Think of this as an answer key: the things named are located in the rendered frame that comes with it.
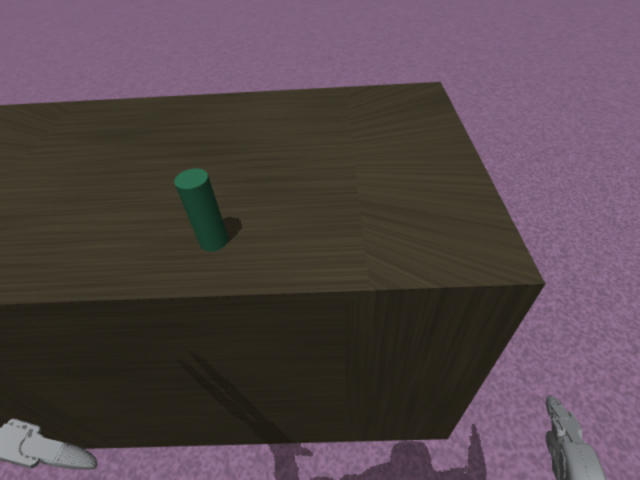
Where can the can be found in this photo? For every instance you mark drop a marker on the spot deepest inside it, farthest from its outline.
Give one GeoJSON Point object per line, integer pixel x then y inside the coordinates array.
{"type": "Point", "coordinates": [197, 196]}

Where can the left robot hand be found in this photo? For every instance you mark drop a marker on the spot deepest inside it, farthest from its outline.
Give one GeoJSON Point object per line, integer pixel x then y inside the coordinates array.
{"type": "Point", "coordinates": [21, 444]}

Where can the right robot hand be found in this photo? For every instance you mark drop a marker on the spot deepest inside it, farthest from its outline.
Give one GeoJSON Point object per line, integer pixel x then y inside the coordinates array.
{"type": "Point", "coordinates": [572, 458]}

